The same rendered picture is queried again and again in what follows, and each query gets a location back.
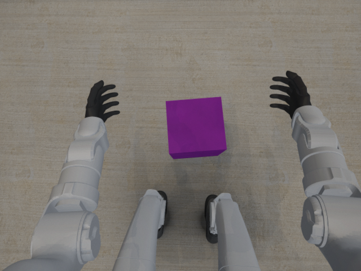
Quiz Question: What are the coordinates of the carton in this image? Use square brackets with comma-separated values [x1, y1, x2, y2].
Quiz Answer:
[166, 97, 227, 159]

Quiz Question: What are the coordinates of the right robot hand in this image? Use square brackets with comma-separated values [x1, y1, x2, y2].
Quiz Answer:
[270, 71, 312, 119]

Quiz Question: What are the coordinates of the right robot forearm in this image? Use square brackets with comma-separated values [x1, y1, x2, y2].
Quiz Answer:
[291, 106, 361, 198]

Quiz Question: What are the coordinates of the robot left thigh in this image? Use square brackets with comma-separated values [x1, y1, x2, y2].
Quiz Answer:
[112, 195, 166, 271]

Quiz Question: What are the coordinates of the left robot upper arm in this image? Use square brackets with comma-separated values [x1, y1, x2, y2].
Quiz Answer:
[3, 211, 101, 271]

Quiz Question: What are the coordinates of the right robot foot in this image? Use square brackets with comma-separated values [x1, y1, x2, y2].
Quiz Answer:
[205, 194, 218, 244]

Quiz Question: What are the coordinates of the left robot forearm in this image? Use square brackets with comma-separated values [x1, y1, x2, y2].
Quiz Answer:
[30, 117, 109, 257]

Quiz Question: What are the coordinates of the right robot upper arm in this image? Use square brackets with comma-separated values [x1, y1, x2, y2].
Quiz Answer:
[301, 194, 361, 271]

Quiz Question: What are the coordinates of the left robot hand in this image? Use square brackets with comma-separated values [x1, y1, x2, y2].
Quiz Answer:
[85, 80, 120, 122]

